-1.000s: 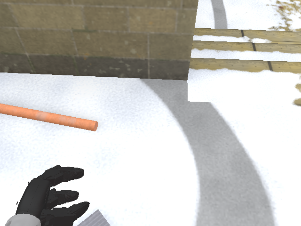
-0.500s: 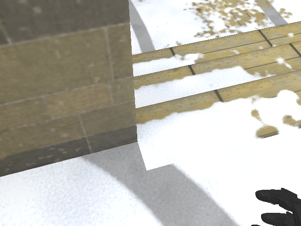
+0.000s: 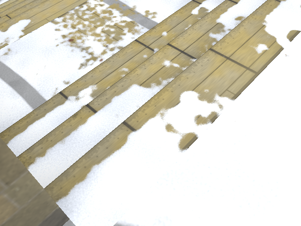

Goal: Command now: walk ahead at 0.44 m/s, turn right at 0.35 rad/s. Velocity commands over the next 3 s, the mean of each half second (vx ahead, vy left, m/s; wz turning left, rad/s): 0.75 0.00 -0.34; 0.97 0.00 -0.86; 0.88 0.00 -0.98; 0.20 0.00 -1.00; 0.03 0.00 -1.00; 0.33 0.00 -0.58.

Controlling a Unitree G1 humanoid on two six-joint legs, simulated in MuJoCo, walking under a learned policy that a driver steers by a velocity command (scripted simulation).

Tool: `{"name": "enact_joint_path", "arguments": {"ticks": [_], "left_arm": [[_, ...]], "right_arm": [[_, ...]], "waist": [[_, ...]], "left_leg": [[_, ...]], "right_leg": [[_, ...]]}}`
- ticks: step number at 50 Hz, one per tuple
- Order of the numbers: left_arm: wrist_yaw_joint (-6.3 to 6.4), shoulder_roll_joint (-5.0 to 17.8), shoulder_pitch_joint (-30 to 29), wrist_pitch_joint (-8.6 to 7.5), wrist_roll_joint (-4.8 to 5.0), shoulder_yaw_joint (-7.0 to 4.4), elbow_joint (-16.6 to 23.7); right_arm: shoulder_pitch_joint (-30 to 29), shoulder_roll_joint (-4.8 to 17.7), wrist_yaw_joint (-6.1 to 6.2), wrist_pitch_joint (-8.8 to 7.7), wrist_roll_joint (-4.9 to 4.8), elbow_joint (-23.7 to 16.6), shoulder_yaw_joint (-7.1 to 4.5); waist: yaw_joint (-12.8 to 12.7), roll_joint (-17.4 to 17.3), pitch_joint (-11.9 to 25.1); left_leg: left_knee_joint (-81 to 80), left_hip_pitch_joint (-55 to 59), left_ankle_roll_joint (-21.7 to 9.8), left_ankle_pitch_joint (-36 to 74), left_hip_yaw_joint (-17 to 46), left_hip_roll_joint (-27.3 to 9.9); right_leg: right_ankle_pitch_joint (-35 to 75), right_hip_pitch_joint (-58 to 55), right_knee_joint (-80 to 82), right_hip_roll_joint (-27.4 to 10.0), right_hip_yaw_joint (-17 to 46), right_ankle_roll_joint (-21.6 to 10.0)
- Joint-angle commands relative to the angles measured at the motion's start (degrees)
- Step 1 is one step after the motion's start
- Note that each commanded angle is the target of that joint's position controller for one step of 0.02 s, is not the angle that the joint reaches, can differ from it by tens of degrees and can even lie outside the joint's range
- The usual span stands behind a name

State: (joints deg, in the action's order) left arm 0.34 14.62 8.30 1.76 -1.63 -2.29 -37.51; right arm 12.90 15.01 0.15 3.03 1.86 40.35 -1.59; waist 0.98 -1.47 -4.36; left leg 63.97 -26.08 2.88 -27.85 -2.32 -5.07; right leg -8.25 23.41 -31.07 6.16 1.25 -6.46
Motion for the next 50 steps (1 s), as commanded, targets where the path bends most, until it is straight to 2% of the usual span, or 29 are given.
{"name": "enact_joint_path", "arguments": {"ticks": [1,3,6,8,9,10,11,12,13,14,16,18,22,27,28,30,31,32,33,34,35,36,37,39,41,42,44,47,50], "left_arm": [[-0.08,9.06,1.78,-2.25,-0.59,-2.67,1.82],[-0.66,9.15,2.16,-3.02,-0.37,-2.83,0.87],[-1.50,9.17,1.48,-3.33,0.18,-2.96,0.65],[-1.57,8.97,-1.22,-3.17,1.16,-2.95,1.05],[-1.42,7.71,-3.90,-3.05,0.99,-2.73,1.94],[-1.63,2.90,-7.70,-3.32,0.91,-1.39,4.18],[-2.26,-0.85,-9.96,-3.95,1.32,-0.06,6.54],[-2.58,1.24,-6.99,-4.61,0.21,-0.33,6.74],[-3.00,3.88,-4.06,-4.86,-0.07,-1.06,4.97],[-3.33,5.25,-1.78,-5.02,-0.08,-1.56,3.41],[-3.91,5.85,-0.58,-4.47,-0.55,-2.02,2.02],[-4.33,4.53,-2.71,-3.64,-0.51,-1.71,2.47],[-5.57,3.03,-10.25,-2.84,-0.34,-0.90,4.85],[-6.57,2.28,-17.29,-3.03,-0.44,0.37,7.87],[-6.30,1.82,-16.15,-3.20,-0.59,0.62,7.54],[-5.09,3.55,-10.34,-2.99,-0.45,0.03,5.73],[-4.46,5.40,-3.41,-3.15,-0.13,-0.77,3.94],[-3.97,7.91,7.90,-3.36,0.28,-2.00,0.81],[-2.95,11.11,19.68,-3.42,-0.04,-3.96,-3.44],[-1.70,17.06,14.07,-2.25,0.45,-5.89,-3.61],[-1.61,21.12,16.37,-1.91,0.25,-6.55,-1.32],[-0.79,18.72,18.75,-1.90,0.09,-6.26,-3.23],[-0.18,16.50,18.05,-2.60,0.70,-5.86,-5.36],[0.55,12.71,11.86,-4.03,0.74,-4.42,-5.22],[0.24,10.22,10.72,-5.21,1.57,-3.15,-4.75],[-0.23,10.09,11.51,-5.91,1.88,-2.86,-4.54],[-0.40,10.70,11.82,-6.52,1.34,-3.15,-4.94],[-0.73,12.27,14.30,-6.97,1.62,-3.87,-5.65],[-0.41,14.28,16.37,-6.77,2.18,-4.61,-7.30]], "right_arm": [[5.71,6.90,-1.16,-0.14,0.14,-1.93,-2.16],[4.87,4.51,-1.61,-1.03,-0.13,-1.57,-1.45],[4.87,4.79,-1.52,-2.12,-0.98,-0.85,-1.62],[9.07,3.72,-1.13,-2.80,-1.03,0.98,-1.33],[14.48,4.90,-0.83,-3.36,-0.83,2.89,-1.53],[20.55,7.36,-0.31,-4.34,0.30,4.43,-1.82],[18.44,11.31,0.22,-4.75,0.46,3.51,-2.54],[12.81,12.89,0.37,-4.69,0.24,1.70,-3.75],[8.24,11.75,0.13,-5.11,-0.51,0.23,-3.75],[6.84,10.97,-0.05,-5.82,-0.62,-0.44,-3.63],[7.74,9.49,0.19,-7.27,-0.59,-0.13,-3.15],[11.05,8.49,0.04,-8.04,-0.51,1.40,-3.01],[17.04,7.90,-0.33,-8.57,0.02,4.53,-3.00],[19.03,8.00,0.23,-8.57,0.28,8.12,-2.58],[17.56,9.05,0.35,-8.44,0.14,8.44,-2.60],[16.10,11.56,0.97,-7.90,-0.07,8.58,-2.93],[15.20,13.64,1.26,-7.11,0.00,8.45,-3.41],[13.80,14.49,1.42,-6.53,-0.19,7.73,-3.70],[11.26,14.76,1.39,-6.49,-0.01,6.52,-3.73],[11.68,8.02,-0.06,-7.31,-0.78,2.76,-2.53],[7.55,8.36,-0.73,-8.56,-0.88,-2.63,-1.74],[-1.30,9.28,-0.71,-9.43,-0.69,-4.39,-1.68],[-0.50,7.89,-0.46,-9.97,-0.89,-4.38,-0.92],[0.91,7.40,-0.39,-8.50,1.51,-3.20,-0.65],[2.81,7.54,-0.86,-6.10,2.45,-3.26,-0.56],[-0.19,7.29,-0.82,-5.55,2.07,-4.61,-0.61],[-9.37,6.38,-1.43,-5.24,1.67,-8.36,0.13],[-14.42,5.16,-2.09,-5.80,0.62,-10.43,1.00],[-17.57,6.66,-1.68,-6.34,0.29,-11.15,0.86]], "waist": [[0.44,7.20,10.14],[0.42,6.97,8.56],[0.46,7.14,6.81],[3.57,3.43,5.17],[6.34,-1.11,3.84],[8.55,-11.32,2.30],[6.82,-15.56,-2.16],[2.58,-8.71,-3.58],[-0.35,-4.71,-2.37],[-0.83,-3.47,0.46],[-0.07,-4.58,2.69],[1.45,-4.58,1.10],[4.50,-3.35,-2.20],[5.36,-4.12,-6.54],[3.81,-4.31,-5.69],[-0.51,-7.38,1.02],[-4.51,-8.58,5.37],[-9.59,-8.63,10.94],[-15.48,-5.24,16.12],[-7.54,13.66,16.31],[-8.00,11.02,24.24],[-10.35,3.01,17.96],[-7.17,0.54,9.79],[-1.06,-3.50,3.64],[1.44,0.43,1.68],[1.19,0.62,-0.17],[-0.79,1.73,-3.81],[-2.61,3.19,-3.02],[-4.89,2.85,-0.76]], "left_leg": [[-9.18,2.92,-1.24,1.64,0.61,0.49],[-16.48,5.60,-2.21,3.89,0.19,1.08],[-25.04,10.43,-3.40,6.43,-1.85,2.79],[-33.55,18.94,-4.26,12.10,-4.51,4.08],[-37.29,24.95,-4.96,9.13,-4.30,4.65],[-46.57,29.18,-7.24,-4.46,10.46,-5.33],[-56.73,27.21,-10.23,-19.88,31.19,-17.06],[-59.25,21.55,-14.11,-24.41,39.65,-21.06],[-57.80,21.52,-13.70,-20.12,35.15,-18.41],[-56.75,23.00,-12.04,-14.18,28.22,-15.34],[-57.60,23.70,-9.79,-6.19,17.25,-11.41],[-58.73,24.95,-8.86,-1.53,11.13,-10.20],[-60.36,28.86,-8.75,5.55,1.80,-10.44],[-62.03,32.21,-7.97,22.35,-8.49,-11.11],[-58.33,32.62,-7.29,36.88,-11.65,-10.52],[-46.64,34.40,-6.32,74.81,-14.38,-10.76],[-36.38,34.47,-6.36,87.34,-14.61,-11.80],[-23.10,29.63,-6.88,89.57,-13.99,-12.68],[-5.03,17.26,-5.66,76.57,-13.76,-11.12],[15.26,-9.84,-2.32,12.91,-11.67,0.11],[27.40,-21.03,-1.50,2.58,0.34,5.67],[26.35,-26.19,-2.27,7.74,5.51,2.33],[20.06,-24.25,-2.44,9.00,5.37,-0.34],[11.50,-16.13,-1.70,7.09,5.77,-3.13],[6.66,-13.19,0.11,3.88,5.29,-4.06],[2.46,-12.92,0.60,3.25,4.22,-4.11],[-6.78,-12.53,1.75,12.53,1.39,-3.10],[-20.48,-5.72,0.95,28.03,1.18,0.07],[-28.47,-2.55,-1.37,33.36,2.03,2.48]], "right_leg": [[-25.34,-4.97,20.76,-13.29,20.00,-7.97],[-26.54,-3.27,22.21,-13.49,19.23,-7.32],[-28.41,-0.44,22.08,-13.68,17.88,-6.18],[-30.95,5.97,17.91,-12.37,15.71,-4.46],[-31.30,11.99,10.75,-9.55,13.05,-2.64],[-27.21,21.54,-6.42,-4.49,7.33,-0.19],[-17.85,30.74,-19.34,0.16,2.34,1.55],[-11.21,32.13,-23.98,-2.90,7.23,1.30],[-7.19,30.62,-26.32,-4.57,7.55,2.23],[-5.42,28.82,-28.32,-3.76,7.85,3.06],[-1.63,26.24,-31.14,-3.73,6.15,4.17],[1.15,27.73,-31.77,-4.30,5.12,4.37],[2.71,31.18,-27.55,-6.03,1.01,3.43],[0.34,26.90,-16.80,-8.47,-7.43,-0.83],[-2.35,22.81,-14.18,-7.17,-9.27,-2.06],[-6.86,10.23,-12.70,-1.68,-13.30,-4.63],[-10.19,2.64,-13.03,0.77,-13.69,-5.80],[-10.20,-11.30,-10.98,2.72,-12.93,-7.62],[-10.19,-29.73,-4.95,1.87,-6.67,-9.07],[-25.40,-46.21,3.59,-10.96,20.84,-12.26],[-27.92,-51.53,12.43,-20.62,47.30,-19.50],[-18.82,-48.77,14.41,-19.49,42.38,-17.52],[-11.74,-38.01,15.49,-18.62,36.96,-15.97],[-5.04,-22.32,16.03,-11.93,25.97,-12.45],[-3.67,-13.95,18.17,-9.89,23.98,-13.86],[-4.17,-10.12,20.43,-9.61,23.66,-13.86],[-0.34,-4.98,23.30,-6.52,21.08,-13.19],[15.51,-4.68,22.74,-5.33,20.30,-10.13],[26.86,-14.82,20.41,-7.54,21.90,-8.15]]}}
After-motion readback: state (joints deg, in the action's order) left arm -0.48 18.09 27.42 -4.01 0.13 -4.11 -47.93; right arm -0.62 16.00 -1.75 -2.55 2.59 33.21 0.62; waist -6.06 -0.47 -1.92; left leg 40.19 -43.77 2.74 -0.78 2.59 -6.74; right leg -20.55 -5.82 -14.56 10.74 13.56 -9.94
